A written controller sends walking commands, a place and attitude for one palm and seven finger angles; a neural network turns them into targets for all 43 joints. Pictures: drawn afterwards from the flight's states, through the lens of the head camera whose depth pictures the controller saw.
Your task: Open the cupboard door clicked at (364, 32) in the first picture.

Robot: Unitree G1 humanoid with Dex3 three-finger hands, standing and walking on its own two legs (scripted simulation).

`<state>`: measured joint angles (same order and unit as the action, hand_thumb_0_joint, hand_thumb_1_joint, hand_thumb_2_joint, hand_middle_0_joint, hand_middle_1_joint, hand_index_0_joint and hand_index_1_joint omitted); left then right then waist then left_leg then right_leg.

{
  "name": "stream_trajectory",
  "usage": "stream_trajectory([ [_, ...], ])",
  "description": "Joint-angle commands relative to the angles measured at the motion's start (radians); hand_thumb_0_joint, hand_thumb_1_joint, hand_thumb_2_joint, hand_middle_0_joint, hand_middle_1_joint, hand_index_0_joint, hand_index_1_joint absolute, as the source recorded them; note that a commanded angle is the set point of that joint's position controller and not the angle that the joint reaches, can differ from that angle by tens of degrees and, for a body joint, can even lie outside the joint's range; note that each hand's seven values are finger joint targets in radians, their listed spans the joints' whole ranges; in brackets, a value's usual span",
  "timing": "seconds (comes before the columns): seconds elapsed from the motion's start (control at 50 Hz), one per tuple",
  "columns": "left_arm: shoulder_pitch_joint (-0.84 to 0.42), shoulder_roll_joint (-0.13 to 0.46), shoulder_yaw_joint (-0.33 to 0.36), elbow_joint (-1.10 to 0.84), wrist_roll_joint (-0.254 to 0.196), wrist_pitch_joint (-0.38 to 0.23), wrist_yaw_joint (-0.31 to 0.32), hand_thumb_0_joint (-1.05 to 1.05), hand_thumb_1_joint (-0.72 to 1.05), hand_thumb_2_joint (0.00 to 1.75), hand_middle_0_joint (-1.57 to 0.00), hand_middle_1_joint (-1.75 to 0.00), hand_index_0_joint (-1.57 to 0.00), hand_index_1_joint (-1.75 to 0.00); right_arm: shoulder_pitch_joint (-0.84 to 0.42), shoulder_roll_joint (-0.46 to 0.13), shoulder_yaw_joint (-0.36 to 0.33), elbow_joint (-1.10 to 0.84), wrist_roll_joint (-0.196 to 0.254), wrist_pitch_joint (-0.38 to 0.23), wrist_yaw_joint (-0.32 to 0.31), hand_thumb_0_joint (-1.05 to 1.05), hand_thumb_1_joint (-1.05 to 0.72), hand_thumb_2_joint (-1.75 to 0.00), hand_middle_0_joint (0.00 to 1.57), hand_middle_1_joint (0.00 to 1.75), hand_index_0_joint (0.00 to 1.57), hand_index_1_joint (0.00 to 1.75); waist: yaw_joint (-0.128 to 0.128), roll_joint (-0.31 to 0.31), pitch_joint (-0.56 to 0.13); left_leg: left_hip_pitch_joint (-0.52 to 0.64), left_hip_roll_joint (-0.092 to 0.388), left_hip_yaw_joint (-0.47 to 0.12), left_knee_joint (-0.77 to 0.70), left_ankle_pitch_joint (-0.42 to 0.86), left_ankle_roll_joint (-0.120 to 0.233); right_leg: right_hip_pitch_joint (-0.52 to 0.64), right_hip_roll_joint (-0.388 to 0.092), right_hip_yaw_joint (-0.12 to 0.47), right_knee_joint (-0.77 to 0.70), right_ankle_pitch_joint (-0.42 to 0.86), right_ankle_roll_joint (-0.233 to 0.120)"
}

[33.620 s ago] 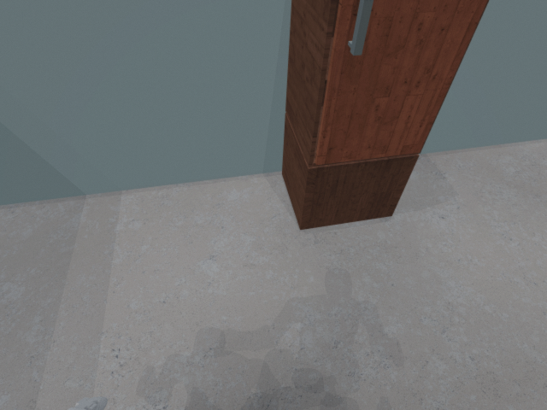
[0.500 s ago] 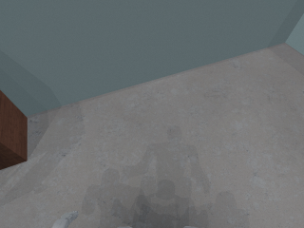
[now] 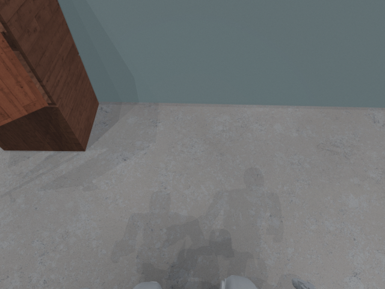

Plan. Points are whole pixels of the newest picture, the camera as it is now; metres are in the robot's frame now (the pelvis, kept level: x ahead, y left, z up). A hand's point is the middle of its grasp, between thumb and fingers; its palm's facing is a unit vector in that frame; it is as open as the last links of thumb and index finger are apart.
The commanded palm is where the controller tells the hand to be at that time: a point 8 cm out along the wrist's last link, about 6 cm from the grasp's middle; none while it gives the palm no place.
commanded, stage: turn to face it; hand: left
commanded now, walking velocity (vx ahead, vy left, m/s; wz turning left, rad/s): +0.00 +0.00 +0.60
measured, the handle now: out of the picture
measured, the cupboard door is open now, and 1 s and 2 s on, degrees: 39 39 39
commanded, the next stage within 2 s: take the last steps up to it in 1.14 s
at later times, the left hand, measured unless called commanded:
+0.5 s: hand out of the picture +0.02 +0.16 -0.15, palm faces +0.34 -0.91 -0.24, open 7.3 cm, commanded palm none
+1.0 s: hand out of the picture +0.00 +0.17 -0.14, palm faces +0.56 -0.77 -0.30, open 7.4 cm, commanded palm none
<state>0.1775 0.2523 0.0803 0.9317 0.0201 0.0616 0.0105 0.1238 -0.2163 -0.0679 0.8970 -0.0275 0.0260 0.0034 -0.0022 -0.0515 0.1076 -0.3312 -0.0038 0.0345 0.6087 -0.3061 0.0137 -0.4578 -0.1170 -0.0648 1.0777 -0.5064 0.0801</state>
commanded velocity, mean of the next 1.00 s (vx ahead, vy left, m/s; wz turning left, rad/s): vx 0.00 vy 0.00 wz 0.54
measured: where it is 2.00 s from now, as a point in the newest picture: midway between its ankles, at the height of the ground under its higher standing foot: outside the picture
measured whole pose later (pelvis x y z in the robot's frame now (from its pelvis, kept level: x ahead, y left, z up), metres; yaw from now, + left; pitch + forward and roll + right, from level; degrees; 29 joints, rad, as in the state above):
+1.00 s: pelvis +0.03 -0.06 +0.00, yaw +36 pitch +0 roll +1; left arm 0.16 0.20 0.05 0.88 0.03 0.01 0.01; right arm 0.17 -0.23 -0.08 0.94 -0.02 0.06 0.01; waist -0.02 0.05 0.09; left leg -0.40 -0.03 -0.07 0.80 -0.44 -0.02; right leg -0.30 -0.05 -0.08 0.63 -0.33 0.00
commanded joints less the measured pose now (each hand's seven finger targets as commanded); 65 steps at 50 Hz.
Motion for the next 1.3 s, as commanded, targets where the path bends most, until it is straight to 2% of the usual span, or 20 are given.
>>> stream_trajectory([
  [0.0, -0.027, 0.053, 0.015, -0.097, -0.004, -0.036, -0.003, 0.0, 0.9, 0.9, -0.2, -0.3, -0.2, -0.3, 0.058, -0.201, -0.045, -0.042, -0.001, -0.014, -0.018, 0.0, -0.9, -0.9, 0.2, 0.3, 0.2, 0.3, -0.024, 0.199, -0.166, 0.191, 0.24, -0.263, -0.236, 0.467, 0.144, -0.07, 0.019, 0.055, -0.025, 0.062, 0.004],
  [0.1, -0.005, 0.042, 0.01, -0.106, -0.009, -0.042, 0.0, 0.0, 0.9, 0.9, -0.2, -0.3, -0.2, -0.3, 0.029, -0.216, -0.053, -0.049, -0.005, 0.002, -0.012, 0.0, -0.9, -0.9, 0.2, 0.3, 0.2, 0.3, -0.015, 0.218, -0.154, 0.102, 0.213, -0.32, -0.211, 0.401, 0.138, 0.103, 0.085, 0.017, -0.317, 0.064, -0.007],
  [0.16, 0.109, 0.085, 0.022, -0.088, -0.007, -0.063, 0.008, 0.0, 0.9, 0.9, -0.2, -0.3, -0.2, -0.3, -0.023, -0.185, -0.053, -0.069, 0.01, 0.007, -0.006, 0.0, -0.9, -0.9, 0.2, 0.3, 0.2, 0.3, 0.048, 0.14, -0.18, -0.048, 0.128, -0.292, -0.09, 0.276, 0.062, 0.371, 0.07, 0.03, -0.654, 0.287, -0.022],
  [0.2, 0.129, 0.224, 0.042, -0.094, 0.013, -0.071, 0.021, 0.0, 0.9, 0.9, -0.2, -0.3, -0.2, -0.3, -0.034, -0.106, -0.042, -0.106, 0.018, 0.006, 0.006, 0.0, -0.9, -0.9, 0.2, 0.3, 0.2, 0.3, 0.068, -0.258, -0.146, -0.287, -0.073, -0.065, 0.378, -0.322, -0.053, 0.42, -0.379, 0.426, -0.814, 0.427, -0.212],
  [0.26, -0.007, 0.113, 0.016, -0.125, 0.001, -0.07, 0.029, 0.0, 0.9, 0.9, -0.2, -0.3, -0.2, -0.3, -0.006, -0.118, -0.047, -0.049, 0.01, 0.033, 0.017, 0.0, -0.9, -0.9, 0.2, 0.3, 0.2, 0.3, -0.01, -0.138, -0.094, -0.265, 0.026, -0.099, 0.664, -0.164, -0.063, 0.285, -0.257, 0.212, -0.761, 0.496, -0.207],
  [0.32, 0.006, 0.098, 0.007, -0.123, 0.002, -0.08, 0.027, 0.0, 0.9, 0.9, -0.2, -0.3, -0.2, -0.3, -0.017, -0.081, -0.028, -0.036, 0.012, 0.037, 0.029, 0.0, -0.9, -0.9, 0.2, 0.3, 0.2, 0.3, -0.008, -0.136, -0.108, -0.238, 0.033, -0.03, 0.551, -0.115, -0.084, 0.341, -0.207, 0.037, -0.723, 0.667, -0.172],
  [0.46, 0.11, 0.155, 0.035, -0.068, 0.013, -0.078, 0.022, 0.0, 0.9, 0.9, -0.2, -0.3, -0.2, -0.3, -0.082, -0.047, -0.009, -0.057, 0.019, 0.018, 0.033, 0.0, -0.9, -0.9, 0.2, 0.3, 0.2, 0.3, 0.049, -0.153, -0.146, -0.114, 0.021, 0.073, 0.134, -0.161, -0.066, 0.452, -0.265, -0.034, -0.622, 0.833, -0.179],
  [0.52, 0.088, 0.167, 0.043, -0.069, -0.001, -0.075, 0.013, 0.0, 0.9, 0.9, -0.2, -0.3, -0.2, -0.3, 0.014, -0.086, -0.018, -0.039, 0.013, 0.005, 0.027, 0.0, -0.9, -0.9, 0.2, 0.3, 0.2, 0.3, -0.012, -0.102, -0.184, 0.101, -0.003, 0.103, -0.127, 0.044, -0.041, 0.364, -0.244, -0.113, -0.464, 0.813, -0.111],
  [0.54, 0.076, 0.144, 0.039, -0.085, -0.009, -0.072, 0.006, 0.0, 0.9, 0.9, -0.2, -0.3, -0.2, -0.3, 0.081, -0.152, -0.037, -0.026, 0.006, -0.003, 0.023, 0.0, -0.9, -0.9, 0.2, 0.3, 0.2, 0.3, -0.053, 0.04, -0.235, 0.297, 0.091, -0.004, -0.187, 0.258, 0.007, 0.204, -0.2, -0.15, -0.297, 0.657, -0.056],
  [0.56, 0.04, 0.072, 0.016, -0.129, -0.014, -0.068, -0.004, 0.0, 0.9, 0.9, -0.2, -0.3, -0.2, -0.3, 0.157, -0.262, -0.067, -0.022, 0.001, -0.005, 0.017, 0.0, -0.9, -0.9, 0.2, 0.3, 0.2, 0.3, -0.097, 0.342, -0.262, 0.449, 0.37, -0.377, -0.2, 0.643, 0.151, -0.092, -0.049, -0.153, -0.064, -0.037, 0.013],
  [0.58, -0.027, 0.064, 0.006, -0.166, -0.003, -0.055, 0.006, 0.0, 0.9, 0.9, -0.2, -0.3, -0.2, -0.3, 0.219, -0.297, -0.071, 0.003, 0.005, 0.005, 0.009, 0.0, -0.9, -0.9, 0.2, 0.3, 0.2, 0.3, -0.117, 0.285, -0.255, 0.392, 0.45, -0.405, -0.2, 0.725, 0.238, -0.134, -0.023, -0.033, 0.046, -0.186, -0.002],
  [0.7, 0.002, 0.054, 0.015, -0.085, -0.003, -0.032, -0.001, 0.0, 0.9, 0.9, -0.2, -0.3, -0.2, -0.3, 0.043, -0.194, -0.037, -0.041, -0.001, -0.014, -0.018, 0.0, -0.9, -0.9, 0.2, 0.3, 0.2, 0.3, -0.013, 0.179, -0.149, 0.166, 0.249, -0.236, -0.251, 0.459, 0.149, -0.064, 0.002, 0.055, 0.015, 0.068, 0.005],
  [0.88, 0.086, 0.046, 0.011, -0.077, -0.009, -0.055, 0.004, 0.0, 0.9, 0.9, -0.2, -0.3, -0.2, -0.3, 0.002, -0.184, -0.043, -0.045, 0.003, 0.004, -0.009, 0.0, -0.9, -0.9, 0.2, 0.3, 0.2, 0.3, 0.027, 0.189, -0.162, 0.013, 0.175, -0.286, -0.155, 0.331, 0.102, 0.283, 0.094, -0.005, -0.54, 0.227, -0.017],
  [0.9, 0.124, 0.084, 0.019, -0.068, -0.004, -0.065, 0.01, 0.0, 0.9, 0.9, -0.2, -0.3, -0.2, -0.3, -0.005, -0.158, -0.04, -0.051, 0.011, 0.004, -0.006, 0.0, -0.9, -0.9, 0.2, 0.3, 0.2, 0.3, 0.049, 0.095, -0.169, -0.065, 0.116, -0.243, -0.074, 0.218, 0.052, 0.392, 0.033, 0.049, -0.681, 0.294, -0.032],
  [0.92, 0.149, 0.17, 0.037, -0.065, 0.012, -0.075, 0.019, 0.0, 0.9, 0.9, -0.2, -0.3, -0.2, -0.3, 0.011, -0.093, -0.031, -0.066, 0.02, 0.003, 0.001, 0.0, -0.9, -0.9, 0.2, 0.3, 0.2, 0.3, 0.054, -0.163, -0.172, -0.233, -0.024, -0.098, 0.135, -0.063, -0.022, 0.482, -0.21, 0.314, -0.774, 0.356, -0.116],
  [0.94, 0.133, 0.211, 0.033, -0.074, 0.011, -0.071, 0.018, 0.0, 0.9, 0.9, -0.2, -0.3, -0.2, -0.3, -0.006, -0.092, -0.031, -0.08, 0.016, 0.007, 0.006, 0.0, -0.9, -0.9, 0.2, 0.3, 0.2, 0.3, 0.06, -0.237, -0.143, -0.239, -0.058, -0.066, 0.39, -0.319, -0.039, 0.368, -0.375, 0.399, -0.807, 0.431, -0.223],
  [0.96, 0.102, 0.167, 0.03, -0.079, 0.005, -0.075, 0.028, 0.0, 0.9, 0.9, -0.2, -0.3, -0.2, -0.3, -0.006, -0.112, -0.04, -0.065, 0.01, 0.024, 0.002, 0.0, -0.9, -0.9, 0.2, 0.3, 0.2, 0.3, 0.045, -0.283, -0.138, -0.234, -0.017, -0.123, 0.542, -0.294, -0.034, 0.291, -0.35, 0.389, -0.81, 0.422, -0.232],
  [1.02, 0.008, 0.089, 0.003, -0.096, 0.0, -0.079, 0.023, 0.0, 0.9, 0.9, -0.2, -0.3, -0.2, -0.3, 0.014, -0.077, -0.029, -0.008, 0.009, 0.035, 0.016, 0.0, -0.9, -0.9, 0.2, 0.3, 0.2, 0.3, -0.014, -0.108, -0.07, -0.231, 0.019, -0.086, 0.643, -0.106, -0.059, 0.25, -0.206, 0.151, -0.771, 0.492, -0.182],
  [1.2, 0.148, 0.131, 0.024, 0.003, 0.01, -0.085, 0.021, 0.0, 0.9, 0.9, -0.2, -0.3, -0.2, -0.3, -0.029, -0.019, 0.006, 0.023, 0.021, 0.01, 0.008, 0.0, -0.9, -0.9, 0.2, 0.3, 0.2, 0.3, 0.049, -0.139, -0.145, -0.077, -0.006, 0.042, 0.1, -0.164, -0.061, 0.455, -0.222, 0.053, -0.657, 0.858, -0.205],
  [1.28, 0.102, 0.104, 0.022, 0.009, -0.007, -0.077, 0.011, 0.0, 0.9, 0.9, -0.2, -0.3, -0.2, -0.3, 0.082, -0.078, 0.001, 0.06, 0.01, -0.01, 0.005, 0.0, -0.9, -0.9, 0.2, 0.3, 0.2, 0.3, -0.012, -0.027, -0.158, 0.237, 0.04, 0.023, -0.223, 0.073, -0.016, 0.234, -0.177, -0.013, -0.566, 0.45, -0.103],
])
